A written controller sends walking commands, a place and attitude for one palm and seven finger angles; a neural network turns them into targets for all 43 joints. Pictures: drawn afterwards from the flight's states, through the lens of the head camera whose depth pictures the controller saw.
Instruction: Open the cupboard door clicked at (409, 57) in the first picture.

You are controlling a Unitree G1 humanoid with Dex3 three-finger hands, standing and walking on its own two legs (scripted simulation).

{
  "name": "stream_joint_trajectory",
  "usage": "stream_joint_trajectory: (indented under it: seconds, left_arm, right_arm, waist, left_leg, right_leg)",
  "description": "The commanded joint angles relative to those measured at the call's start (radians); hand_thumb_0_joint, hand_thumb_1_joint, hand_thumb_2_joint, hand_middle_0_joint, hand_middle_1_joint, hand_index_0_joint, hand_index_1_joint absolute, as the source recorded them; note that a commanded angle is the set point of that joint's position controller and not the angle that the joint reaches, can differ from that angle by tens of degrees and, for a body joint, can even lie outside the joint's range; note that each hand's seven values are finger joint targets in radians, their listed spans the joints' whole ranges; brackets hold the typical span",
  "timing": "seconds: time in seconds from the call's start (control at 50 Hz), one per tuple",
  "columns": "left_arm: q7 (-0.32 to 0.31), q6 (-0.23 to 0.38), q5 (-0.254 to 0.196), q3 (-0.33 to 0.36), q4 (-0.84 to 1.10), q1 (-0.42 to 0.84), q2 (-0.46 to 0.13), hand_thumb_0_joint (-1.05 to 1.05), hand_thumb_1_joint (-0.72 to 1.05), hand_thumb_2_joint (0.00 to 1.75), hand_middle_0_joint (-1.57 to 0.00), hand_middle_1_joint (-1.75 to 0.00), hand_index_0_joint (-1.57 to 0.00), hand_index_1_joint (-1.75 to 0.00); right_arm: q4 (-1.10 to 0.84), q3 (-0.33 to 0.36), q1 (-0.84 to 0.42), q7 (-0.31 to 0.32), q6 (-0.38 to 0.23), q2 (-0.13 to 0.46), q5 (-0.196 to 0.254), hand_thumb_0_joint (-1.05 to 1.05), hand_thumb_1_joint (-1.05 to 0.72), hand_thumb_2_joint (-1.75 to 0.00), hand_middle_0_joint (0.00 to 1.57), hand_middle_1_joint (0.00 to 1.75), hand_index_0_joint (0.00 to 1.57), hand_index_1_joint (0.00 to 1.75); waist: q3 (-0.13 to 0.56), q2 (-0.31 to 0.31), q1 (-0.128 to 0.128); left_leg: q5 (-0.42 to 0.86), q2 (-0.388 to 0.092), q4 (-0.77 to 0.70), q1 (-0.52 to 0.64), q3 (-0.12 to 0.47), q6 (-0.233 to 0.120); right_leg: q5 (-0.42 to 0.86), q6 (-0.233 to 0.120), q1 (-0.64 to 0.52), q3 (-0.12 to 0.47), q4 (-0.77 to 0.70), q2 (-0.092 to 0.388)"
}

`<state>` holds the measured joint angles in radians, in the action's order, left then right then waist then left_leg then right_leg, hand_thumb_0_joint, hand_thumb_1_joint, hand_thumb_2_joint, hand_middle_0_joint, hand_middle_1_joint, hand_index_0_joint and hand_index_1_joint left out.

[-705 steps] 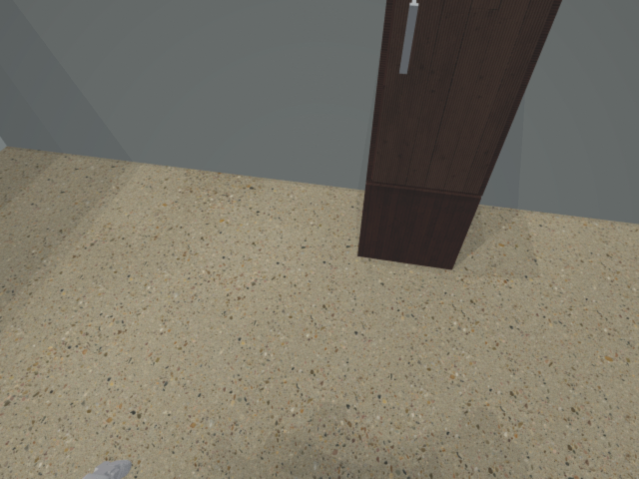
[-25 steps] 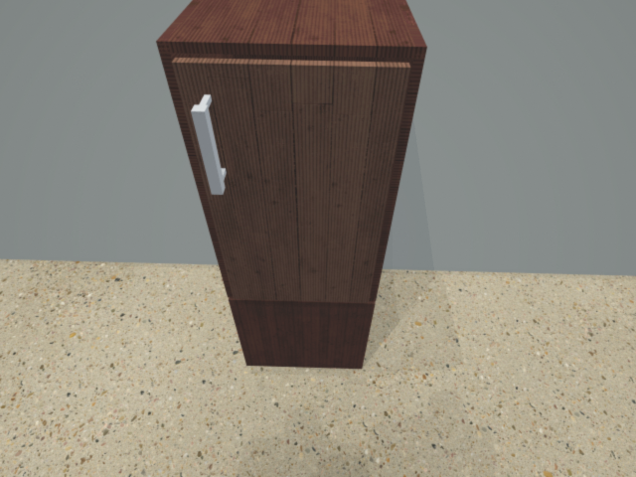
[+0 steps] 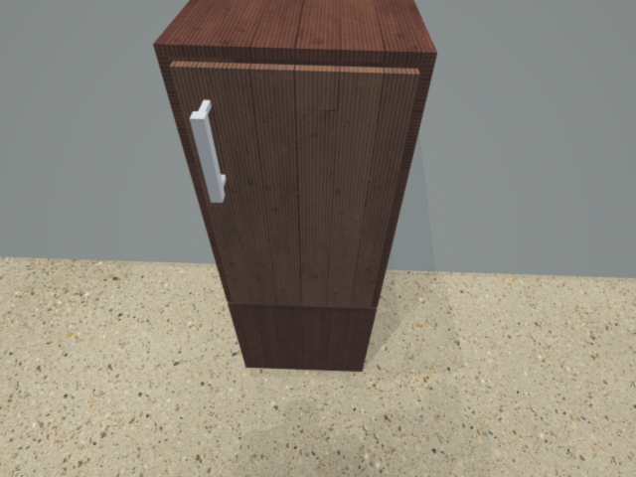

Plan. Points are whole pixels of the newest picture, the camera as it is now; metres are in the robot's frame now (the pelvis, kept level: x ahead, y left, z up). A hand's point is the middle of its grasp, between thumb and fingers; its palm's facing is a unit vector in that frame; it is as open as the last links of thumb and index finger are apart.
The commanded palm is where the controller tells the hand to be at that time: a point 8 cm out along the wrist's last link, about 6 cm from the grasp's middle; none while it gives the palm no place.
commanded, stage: raise the hand with hooked fingers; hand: left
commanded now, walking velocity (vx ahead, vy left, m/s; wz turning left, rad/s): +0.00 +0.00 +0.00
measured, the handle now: (211, 153) +0.54 +0.20 +0.12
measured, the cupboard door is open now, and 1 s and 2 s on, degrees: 0 0 0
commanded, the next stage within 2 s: none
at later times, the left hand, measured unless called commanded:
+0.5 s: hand (175, 463) +0.15 +0.18 -0.04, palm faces +0.11 -0.99 -0.01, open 8.8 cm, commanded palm +0.14 +0.24 -0.01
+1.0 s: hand (126, 369) +0.22 +0.24 +0.05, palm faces +0.11 -0.99 -0.09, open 11.9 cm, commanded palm +0.19 +0.28 +0.06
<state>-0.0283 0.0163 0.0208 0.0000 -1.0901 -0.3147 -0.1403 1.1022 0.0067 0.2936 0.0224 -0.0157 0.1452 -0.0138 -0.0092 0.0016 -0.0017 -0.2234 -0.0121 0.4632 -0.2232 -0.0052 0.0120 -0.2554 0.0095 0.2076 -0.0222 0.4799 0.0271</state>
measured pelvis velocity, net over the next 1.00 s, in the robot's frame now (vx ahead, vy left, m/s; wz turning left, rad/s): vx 0.00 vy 0.00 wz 0.02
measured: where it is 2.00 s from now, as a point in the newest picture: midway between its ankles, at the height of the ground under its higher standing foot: outside the picture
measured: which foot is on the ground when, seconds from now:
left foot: down 0.00-1.00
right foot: down 0.00-1.00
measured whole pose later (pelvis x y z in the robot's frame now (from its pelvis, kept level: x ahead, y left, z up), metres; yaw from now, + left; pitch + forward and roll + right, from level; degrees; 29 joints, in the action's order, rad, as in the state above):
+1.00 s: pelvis +0.00 +0.00 -0.04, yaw +1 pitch +7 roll -1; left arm 0.28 0.25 -0.34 0.32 0.07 -0.35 -0.29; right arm 0.59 -0.01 0.33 0.08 -0.22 0.25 0.05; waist 0.08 -0.04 0.00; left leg -0.41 -0.03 0.87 -0.58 0.03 0.01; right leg -0.43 0.01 0.53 -0.05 0.84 0.02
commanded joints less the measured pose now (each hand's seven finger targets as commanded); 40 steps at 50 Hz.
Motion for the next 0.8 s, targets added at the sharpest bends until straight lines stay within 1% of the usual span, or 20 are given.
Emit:
stream_joint_trajectory:
  seconds: [0.0, 0.02, 0.04, 0.06, 0.08, 0.1, 0.12, 0.16, 0.18, 0.24, 0.26, 0.28, 0.3, 0.34, 0.4, 0.46, 0.54, 0.6, 0.72, 0.78]
  left_arm:
    - [-0.007, 0.016, -0.005, 0.022, 0.024, -0.060, -0.095, 0.00, 0.90, 0.90, -0.20, -0.30, -0.20, -0.30]
    - [-0.045, 0.023, 0.000, 0.020, -0.013, -0.138, -0.131, 0.00, 0.90, 0.90, -0.20, -0.30, -0.20, -0.30]
    - [-0.032, 0.257, -0.233, 0.094, 1.617, 0.654, -0.329, 0.00, 0.88, 0.89, -0.20, -0.32, -0.20, -0.32]
    - [-0.089, 0.202, -0.144, 0.130, 1.340, 0.205, -0.277, 0.00, 0.85, 0.88, -0.20, -0.33, -0.20, -0.33]
    - [-0.142, 0.151, -0.156, 0.082, 1.276, 0.156, -0.201, 0.00, 0.83, 0.87, -0.21, -0.34, -0.21, -0.34]
    - [-0.133, 0.041, -0.158, -0.048, 0.995, -0.174, 0.048, 0.00, 0.81, 0.86, -0.21, -0.36, -0.21, -0.36]
    - [-0.107, 0.075, -0.210, -0.059, 1.252, -0.001, 0.031, 0.00, 0.78, 0.85, -0.21, -0.37, -0.21, -0.37]
    - [-0.076, 0.178, -0.177, -0.012, 1.208, -0.027, -0.019, 0.00, 0.74, 0.83, -0.21, -0.40, -0.21, -0.40]
    - [-0.044, 0.214, -0.174, 0.016, 1.081, -0.117, -0.011, 0.00, 0.71, 0.82, -0.21, -0.42, -0.21, -0.42]
    - [0.131, 0.397, -0.223, 0.067, 0.938, -0.386, 0.023, 0.00, 0.64, 0.79, -0.22, -0.47, -0.22, -0.47]
    - [0.199, 0.458, -0.246, 0.114, 0.935, -0.420, -0.009, 0.00, 0.62, 0.78, -0.22, -0.48, -0.22, -0.48]
    - [0.273, 0.496, -0.261, 0.196, 0.895, -0.471, -0.074, 0.00, 0.60, 0.77, -0.22, -0.50, -0.22, -0.50]
    - [0.337, 0.528, -0.278, 0.205, 0.938, -0.413, -0.102, 0.00, 0.57, 0.76, -0.22, -0.51, -0.22, -0.51]
    - [0.364, 0.505, -0.275, 0.303, 1.047, -0.413, -0.187, 0.00, 0.53, 0.74, -0.23, -0.54, -0.23, -0.54]
    - [0.318, 0.469, -0.308, 0.307, 1.345, -0.275, -0.192, 0.00, 0.46, 0.71, -0.23, -0.58, -0.23, -0.58]
    - [0.255, 0.526, -0.307, 0.304, 1.535, -0.114, -0.199, 0.00, 0.39, 0.68, -0.24, -0.63, -0.24, -0.63]
    - [0.304, 0.610, -0.301, 0.155, 1.544, 0.037, -0.142, 0.00, 0.29, 0.64, -0.24, -0.69, -0.24, -0.69]
    - [0.401, 0.539, -0.320, 0.155, 1.417, 0.063, -0.193, 0.00, 0.22, 0.61, -0.25, -0.74, -0.25, -0.74]
    - [0.422, 0.203, -0.380, 0.408, 1.278, -0.104, -0.334, 0.00, 0.08, 0.55, -0.26, -0.82, -0.26, -0.82]
    - [0.338, 0.185, -0.432, 0.485, 1.362, -0.096, -0.325, 0.00, 0.01, 0.52, -0.26, -0.87, -0.26, -0.87]
  right_arm:
    - [-0.024, 0.011, 0.044, 0.006, -0.019, 0.091, 0.003, 0.00, -0.90, -0.90, 0.20, 0.30, 0.20, 0.30]
    - [-0.096, 0.014, -0.089, -0.003, -0.016, 0.122, 0.013, 0.00, -0.90, -0.90, 0.20, 0.30, 0.20, 0.30]
    - [-0.453, 0.026, -0.063, 0.048, -0.167, 0.291, 0.057, 0.00, -0.90, -0.90, 0.20, 0.30, 0.20, 0.30]
    - [-0.379, -0.002, -0.135, 0.089, -0.268, 0.182, 0.052, 0.00, -0.90, -0.90, 0.20, 0.30, 0.20, 0.30]
    - [-0.330, 0.013, -0.134, 0.093, -0.306, 0.185, 0.066, 0.00, -0.90, -0.90, 0.20, 0.30, 0.20, 0.30]
    - [-0.320, 0.013, -0.100, 0.077, -0.302, 0.145, 0.075, 0.00, -0.90, -0.90, 0.20, 0.30, 0.20, 0.30]
    - [-0.416, 0.015, -0.111, 0.077, -0.314, 0.181, 0.087, 0.00, -0.90, -0.90, 0.20, 0.30, 0.20, 0.30]
    - [-0.450, 0.039, -0.121, 0.081, -0.349, 0.207, 0.053, 0.00, -0.90, -0.90, 0.20, 0.30, 0.20, 0.30]
    - [-0.475, 0.049, -0.122, 0.068, -0.354, 0.209, 0.046, 0.00, -0.90, -0.90, 0.20, 0.30, 0.20, 0.30]
    - [-0.553, 0.082, -0.138, 0.020, -0.348, 0.197, 0.021, 0.00, -0.90, -0.90, 0.20, 0.30, 0.20, 0.30]
    - [-0.577, 0.093, -0.154, 0.005, -0.338, 0.201, 0.019, 0.00, -0.90, -0.90, 0.20, 0.30, 0.20, 0.30]
    - [-0.608, 0.106, -0.164, -0.015, -0.321, 0.213, 0.024, 0.00, -0.90, -0.90, 0.20, 0.30, 0.20, 0.30]
    - [-0.649, 0.105, -0.189, -0.021, -0.311, 0.223, 0.024, 0.00, -0.90, -0.90, 0.20, 0.30, 0.20, 0.30]
    - [-0.716, 0.106, -0.209, -0.014, -0.283, 0.209, 0.032, 0.00, -0.90, -0.90, 0.20, 0.30, 0.20, 0.30]
    - [-0.776, 0.094, -0.202, -0.003, -0.249, 0.185, 0.033, 0.00, -0.90, -0.90, 0.20, 0.30, 0.20, 0.30]
    - [-0.747, 0.087, -0.121, 0.010, -0.240, 0.169, 0.026, 0.00, -0.90, -0.90, 0.20, 0.30, 0.20, 0.30]
    - [-0.686, 0.063, -0.085, 0.032, -0.267, 0.196, 0.027, 0.00, -0.90, -0.90, 0.20, 0.30, 0.20, 0.30]
    - [-0.675, 0.051, -0.086, 0.051, -0.285, 0.224, 0.046, 0.00, -0.90, -0.90, 0.20, 0.30, 0.20, 0.30]
    - [-0.737, 0.040, -0.161, 0.076, -0.245, 0.207, 0.070, 0.00, -0.90, -0.90, 0.20, 0.30, 0.20, 0.30]
    - [-0.744, 0.026, -0.180, 0.075, -0.238, 0.175, 0.061, 0.00, -0.90, -0.90, 0.20, 0.30, 0.20, 0.30]
  waist:
    - [-0.052, 0.003, -0.004]
    - [-0.104, 0.061, -0.059]
    - [0.417, -0.164, 0.116]
    - [0.363, -0.278, -0.005]
    - [0.276, -0.227, 0.031]
    - [0.103, -0.114, 0.030]
    - [0.008, -0.081, 0.038]
    - [-0.050, 0.078, 0.064]
    - [-0.085, 0.131, 0.039]
    - [0.002, 0.327, -0.049]
    - [0.030, 0.321, -0.064]
    - [0.052, 0.239, -0.088]
    - [0.088, 0.186, -0.074]
    - [0.200, 0.103, -0.112]
    - [0.299, -0.129, -0.096]
    - [0.341, -0.159, -0.025]
    - [0.248, -0.120, 0.078]
    - [0.212, -0.042, 0.097]
    - [0.332, 0.010, -0.053]
    - [0.335, 0.040, -0.089]
  left_leg:
    - [0.092, -0.075, -0.094, -0.021, 0.057, -0.031]
    - [0.021, -0.072, 0.109, -0.077, 0.013, 0.006]
    - [0.114, 0.019, -0.036, 0.225, -0.013, -0.041]
    - [0.110, -0.003, -0.052, 0.205, -0.046, -0.046]
    - [-0.014, -0.007, -0.049, 0.077, -0.031, -0.016]
    - [-0.081, -0.006, -0.062, -0.018, -0.005, -0.025]
    - [-0.112, -0.002, -0.052, -0.068, 0.032, -0.021]
    - [-0.153, 0.018, 0.035, -0.147, 0.029, -0.026]
    - [-0.154, 0.029, 0.078, -0.207, 0.030, -0.022]
    - [-0.088, 0.030, 0.229, -0.349, 0.006, -0.006]
    - [-0.058, 0.037, 0.272, -0.382, -0.005, 0.000]
    - [-0.024, 0.047, 0.306, -0.388, -0.018, 0.009]
    - [-0.012, 0.055, 0.343, -0.412, -0.029, 0.009]
    - [0.028, 0.064, 0.371, -0.432, -0.055, -0.008]
    - [0.073, 0.054, 0.390, -0.359, -0.054, -0.017]
    - [0.133, 0.028, 0.444, -0.302, -0.013, -0.029]
    - [0.036, 0.008, 0.499, -0.330, 0.029, -0.042]
    - [-0.055, 0.005, 0.490, -0.372, 0.044, -0.045]
    - [0.004, 0.025, 0.366, -0.341, 0.020, -0.036]
    - [0.082, 0.022, 0.325, -0.307, 0.028, -0.027]
  right_leg:
    - [0.087, -0.034, 0.007, 0.063, -0.102, 0.073]
    - [0.316, -0.023, 0.046, 0.141, -0.142, 0.127]
    - [0.197, -0.028, -0.056, 0.031, -0.024, 0.026]
    - [0.073, -0.052, -0.038, -0.030, 0.035, -0.019]
    - [-0.004, -0.038, 0.010, -0.068, 0.022, -0.023]
    - [-0.032, -0.030, 0.087, -0.089, 0.020, -0.022]
    - [-0.055, -0.022, 0.114, -0.089, 0.025, -0.016]
    - [-0.164, -0.014, 0.239, -0.088, 0.033, -0.027]
    - [-0.202, -0.015, 0.282, -0.088, 0.050, -0.027]
    - [-0.186, -0.018, 0.356, -0.079, 0.178, -0.035]
    - [-0.118, -0.022, 0.340, -0.066, 0.220, -0.032]
    - [-0.049, -0.035, 0.308, -0.047, 0.258, -0.026]
    - [0.012, -0.037, 0.291, -0.033, 0.292, -0.011]
    - [0.102, -0.033, 0.244, -0.009, 0.341, -0.006]
    - [0.140, -0.036, 0.249, 0.000, 0.374, -0.019]
    - [0.191, -0.029, 0.327, -0.007, 0.389, -0.037]
    - [0.070, -0.027, 0.482, -0.012, 0.387, -0.052]
    - [-0.031, -0.021, 0.470, 0.011, 0.331, -0.052]
    - [-0.014, -0.009, 0.229, 0.021, 0.249, -0.014]
    - [0.105, -0.008, 0.159, -0.017, 0.259, -0.027]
